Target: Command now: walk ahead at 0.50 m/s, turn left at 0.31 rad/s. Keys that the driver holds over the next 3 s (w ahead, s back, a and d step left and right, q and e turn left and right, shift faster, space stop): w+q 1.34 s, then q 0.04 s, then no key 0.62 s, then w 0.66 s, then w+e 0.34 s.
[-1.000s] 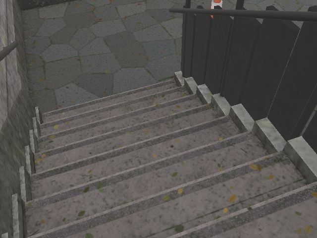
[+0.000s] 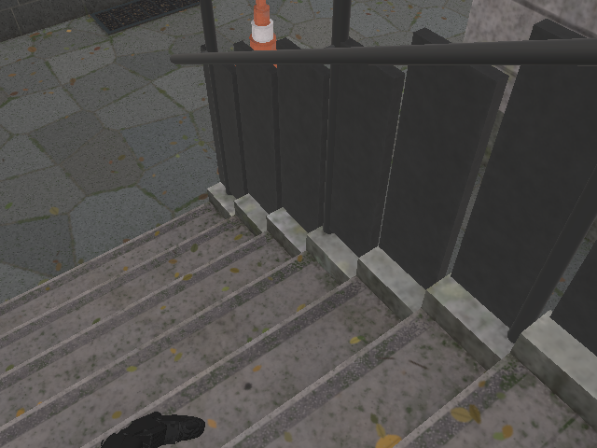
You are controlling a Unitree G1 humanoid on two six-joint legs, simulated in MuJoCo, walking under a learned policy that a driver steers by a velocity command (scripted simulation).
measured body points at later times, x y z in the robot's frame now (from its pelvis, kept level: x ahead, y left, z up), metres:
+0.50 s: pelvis +0.25 +0.03 -0.16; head +0.26 +0.03 +0.29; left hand +0.37 +0.27 -0.27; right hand +0.18 -0.22 -0.30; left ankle +0.19 +0.07 -0.85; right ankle +0.38 -0.13 -0.78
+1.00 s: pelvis +0.51 +0.02 -0.28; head +0.51 +0.03 +0.17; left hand +0.33 +0.17 -0.44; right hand +0.72 -0.13 -0.41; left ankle +0.57 +0.23 -0.90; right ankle +0.54 -0.06 -1.00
